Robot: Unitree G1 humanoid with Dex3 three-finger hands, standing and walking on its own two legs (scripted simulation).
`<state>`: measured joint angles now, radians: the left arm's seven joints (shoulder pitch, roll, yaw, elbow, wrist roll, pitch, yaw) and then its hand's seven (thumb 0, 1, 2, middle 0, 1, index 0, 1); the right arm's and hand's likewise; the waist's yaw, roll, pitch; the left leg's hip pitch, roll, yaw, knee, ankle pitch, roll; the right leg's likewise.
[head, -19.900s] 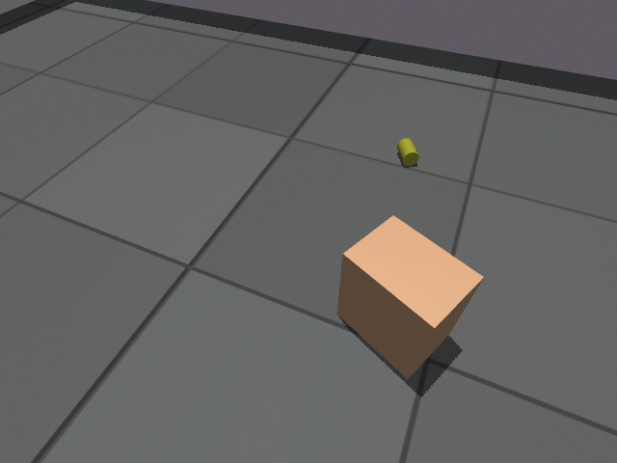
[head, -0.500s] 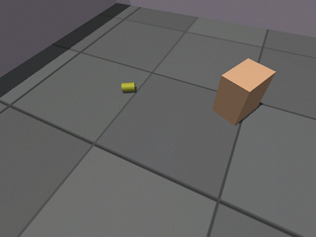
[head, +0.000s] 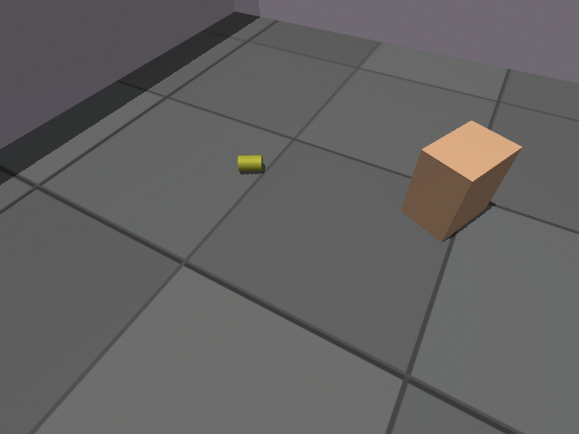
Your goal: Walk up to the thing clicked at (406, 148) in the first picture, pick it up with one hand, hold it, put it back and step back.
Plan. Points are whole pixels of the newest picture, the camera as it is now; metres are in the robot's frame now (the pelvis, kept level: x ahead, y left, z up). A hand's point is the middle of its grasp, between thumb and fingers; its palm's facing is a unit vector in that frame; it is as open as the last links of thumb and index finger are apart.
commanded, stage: stand
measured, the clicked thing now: (250, 163) +1.50 +0.20 -0.74
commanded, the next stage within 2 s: none
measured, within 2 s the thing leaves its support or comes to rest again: neither
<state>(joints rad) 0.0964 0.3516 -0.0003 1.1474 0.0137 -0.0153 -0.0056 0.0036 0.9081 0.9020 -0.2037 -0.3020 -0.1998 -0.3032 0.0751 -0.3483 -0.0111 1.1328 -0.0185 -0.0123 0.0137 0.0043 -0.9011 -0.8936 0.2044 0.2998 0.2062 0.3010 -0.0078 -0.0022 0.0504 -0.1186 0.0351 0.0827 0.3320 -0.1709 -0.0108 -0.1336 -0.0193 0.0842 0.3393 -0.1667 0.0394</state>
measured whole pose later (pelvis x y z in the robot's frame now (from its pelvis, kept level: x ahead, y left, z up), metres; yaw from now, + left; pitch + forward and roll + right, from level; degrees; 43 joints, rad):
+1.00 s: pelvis +0.01 +0.00 +0.00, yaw +1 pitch -2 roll +0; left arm 0.12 0.35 -0.01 1.12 0.01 -0.01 0.00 0.00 0.91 0.90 -0.20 -0.30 -0.20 -0.30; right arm 0.10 -0.35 -0.01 1.14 -0.01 0.00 0.01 0.00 -0.90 -0.89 0.20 0.30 0.21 0.30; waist -0.01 0.00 0.05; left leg -0.12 0.03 0.06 0.33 -0.18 -0.01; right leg -0.12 -0.03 0.06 0.33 -0.18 0.04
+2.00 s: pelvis +0.02 +0.00 +0.00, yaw +1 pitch -2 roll +0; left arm 0.12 0.35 -0.01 1.11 0.02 -0.01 0.00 0.00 0.91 0.90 -0.20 -0.30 -0.20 -0.30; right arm 0.10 -0.35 -0.01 1.13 -0.01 0.00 0.01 0.00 -0.90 -0.89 0.20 0.30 0.21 0.30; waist -0.01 0.00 0.05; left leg -0.10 0.02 0.06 0.33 -0.19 -0.01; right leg -0.10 -0.03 0.06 0.33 -0.19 0.04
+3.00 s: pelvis +0.40 -0.03 -0.01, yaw +0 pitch -3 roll +1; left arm 0.24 0.43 0.04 0.89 -0.01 -0.06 -0.05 0.01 0.91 0.90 -0.20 -0.30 -0.20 -0.30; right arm 0.29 -0.38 -0.05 0.86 -0.01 -0.08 0.04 0.00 -0.90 -0.89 0.21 0.30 0.21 0.30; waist -0.02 -0.05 0.09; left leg -0.18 0.04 0.11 0.48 -0.26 0.02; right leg -0.48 -0.04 0.05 1.02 -0.34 -0.02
